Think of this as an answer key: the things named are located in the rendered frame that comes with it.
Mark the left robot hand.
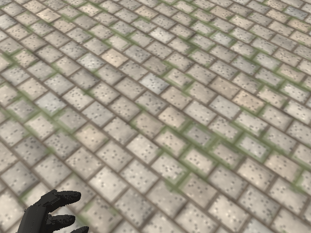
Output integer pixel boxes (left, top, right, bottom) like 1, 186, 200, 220
16, 189, 89, 233

